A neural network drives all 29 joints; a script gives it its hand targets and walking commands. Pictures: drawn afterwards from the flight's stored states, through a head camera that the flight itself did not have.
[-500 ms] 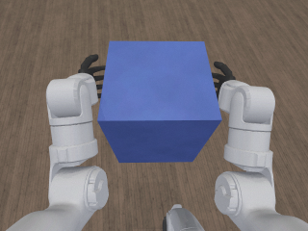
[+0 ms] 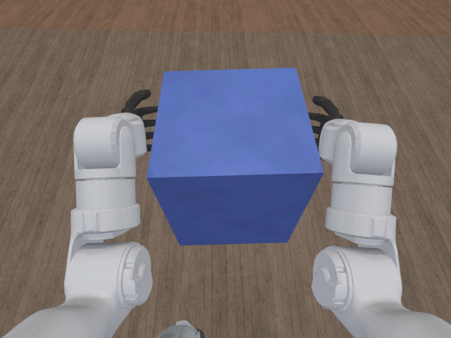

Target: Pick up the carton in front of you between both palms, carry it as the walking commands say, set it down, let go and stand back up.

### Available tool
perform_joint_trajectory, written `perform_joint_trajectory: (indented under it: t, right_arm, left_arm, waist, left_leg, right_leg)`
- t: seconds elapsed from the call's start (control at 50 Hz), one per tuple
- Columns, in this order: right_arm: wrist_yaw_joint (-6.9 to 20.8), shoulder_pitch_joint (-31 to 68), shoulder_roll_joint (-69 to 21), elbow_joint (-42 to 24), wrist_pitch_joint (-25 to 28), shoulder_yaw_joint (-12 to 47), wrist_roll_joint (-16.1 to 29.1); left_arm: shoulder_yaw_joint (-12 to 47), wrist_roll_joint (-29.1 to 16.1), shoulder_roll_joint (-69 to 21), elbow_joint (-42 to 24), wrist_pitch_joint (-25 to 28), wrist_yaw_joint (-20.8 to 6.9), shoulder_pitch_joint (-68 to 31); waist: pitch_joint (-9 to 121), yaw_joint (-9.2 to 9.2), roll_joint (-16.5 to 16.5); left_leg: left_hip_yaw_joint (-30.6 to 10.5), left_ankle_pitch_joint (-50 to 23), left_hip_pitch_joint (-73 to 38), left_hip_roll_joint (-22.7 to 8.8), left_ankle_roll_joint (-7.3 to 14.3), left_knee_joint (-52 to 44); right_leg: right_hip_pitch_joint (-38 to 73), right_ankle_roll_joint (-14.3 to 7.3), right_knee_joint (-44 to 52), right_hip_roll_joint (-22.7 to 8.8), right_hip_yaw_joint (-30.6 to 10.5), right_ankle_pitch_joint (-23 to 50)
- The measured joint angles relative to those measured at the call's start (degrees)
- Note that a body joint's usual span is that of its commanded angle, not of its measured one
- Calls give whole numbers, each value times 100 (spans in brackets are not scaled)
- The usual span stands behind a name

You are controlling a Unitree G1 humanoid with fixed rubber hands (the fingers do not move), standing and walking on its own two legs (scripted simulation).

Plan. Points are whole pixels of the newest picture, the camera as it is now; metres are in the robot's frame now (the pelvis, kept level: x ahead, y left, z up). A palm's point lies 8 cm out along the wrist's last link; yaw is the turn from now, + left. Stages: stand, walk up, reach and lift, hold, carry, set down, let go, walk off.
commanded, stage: carry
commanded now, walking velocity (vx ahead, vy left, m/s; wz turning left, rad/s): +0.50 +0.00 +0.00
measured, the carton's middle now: (232, 165) +0.39 +0.01 +0.10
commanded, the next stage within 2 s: none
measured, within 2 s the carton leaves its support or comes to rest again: neither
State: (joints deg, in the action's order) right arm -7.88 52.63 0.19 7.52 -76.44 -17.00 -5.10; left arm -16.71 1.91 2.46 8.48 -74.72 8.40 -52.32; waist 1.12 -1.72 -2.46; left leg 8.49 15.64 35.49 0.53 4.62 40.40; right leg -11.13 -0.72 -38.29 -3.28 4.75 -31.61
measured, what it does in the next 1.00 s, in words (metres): climbs: right foot 0.03 m higher, then left foot 0.03 m higher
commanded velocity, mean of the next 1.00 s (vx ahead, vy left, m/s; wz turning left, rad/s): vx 0.50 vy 0.00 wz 0.00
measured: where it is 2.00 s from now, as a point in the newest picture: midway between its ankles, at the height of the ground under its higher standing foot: (234, 126)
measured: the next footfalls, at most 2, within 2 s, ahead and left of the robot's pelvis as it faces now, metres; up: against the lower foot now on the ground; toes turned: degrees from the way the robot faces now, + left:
right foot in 0.36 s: +0.41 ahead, -0.11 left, +0.07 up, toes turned -6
left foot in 0.76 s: +0.66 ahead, +0.10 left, +0.10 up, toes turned +6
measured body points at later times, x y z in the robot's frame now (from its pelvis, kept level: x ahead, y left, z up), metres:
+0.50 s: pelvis +0.31 -0.03 +0.06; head +0.34 -0.03 +0.50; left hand +0.69 +0.15 +0.20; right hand +0.72 -0.15 +0.20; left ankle +0.22 +0.08 -0.56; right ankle +0.36 -0.11 -0.67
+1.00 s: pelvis +0.62 +0.01 +0.10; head +0.66 +0.01 +0.55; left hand +1.03 +0.13 +0.25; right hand +1.00 -0.17 +0.25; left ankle +0.61 +0.09 -0.63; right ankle +0.66 -0.11 -0.54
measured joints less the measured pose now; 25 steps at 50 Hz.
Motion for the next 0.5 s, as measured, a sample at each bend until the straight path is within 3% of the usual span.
perform_joint_trajectory:
  t: [0.06,0.1,0.16,0.24,0.3,0.36,0.38,0.44,0.5]
  right_arm:
    - [0,-149,-53,232,66,234,-29]
    - [-18,-326,-19,153,27,335,91]
    - [-94,-445,37,-87,-14,372,286]
    - [-152,-338,56,-338,-12,288,398]
    - [-153,-195,62,-276,-8,232,387]
    - [-142,-72,161,-8,-40,191,379]
    - [-121,-67,216,93,-28,177,372]
    - [-46,-133,268,369,-40,70,308]
    - [-42,-143,187,415,-134,26,177]
  left_arm:
    - [-69,46,71,178,-28,-92,111]
    - [-100,127,19,170,-111,-101,128]
    - [-115,238,-72,-25,-201,-102,100]
    - [-162,300,-137,-396,-252,-104,38]
    - [-186,316,-136,-448,-256,-109,5]
    - [-142,340,-119,-95,-188,-129,-106]
    - [-67,365,-134,81,-114,-112,-134]
    - [105,388,-190,401,-27,-103,-9]
    - [238,179,-127,326,-68,-57,243]
  waist:
    - [-42,398,118]
    - [-112,578,178]
    - [-231,722,224]
    - [-234,759,234]
    - [-75,679,282]
    - [79,436,424]
    - [98,333,471]
    - [87,-47,360]
    - [-26,-279,297]
  left_leg:
    - [-37,582,-388,44,20,65]
    - [-98,655,-734,34,-42,-242]
    - [-152,724,-1234,-8,-59,-681]
    - [-193,961,-1818,-56,-118,-1067]
    - [-230,1239,-2255,-123,-249,-1247]
    - [-311,1748,-2531,-361,-383,-735]
    - [-381,1695,-2354,-469,-394,-70]
    - [-849,1396,-1313,-175,-354,2577]
    - [-821,1035,-326,-51,-230,3686]
  right_leg:
    - [-1090,-34,-2814,272,-484,268]
    - [-1801,-108,-3772,371,-496,436]
    - [-2614,-169,-3752,330,-421,595]
    - [-3223,-128,-2593,166,-302,750]
    - [-3130,-138,-1181,125,-125,1076]
    - [-2510,-273,-51,322,283,1640]
    - [-2430,-298,-207,360,363,1619]
    - [-2069,-321,-281,400,331,1053]
    - [-1546,-263,198,395,260,986]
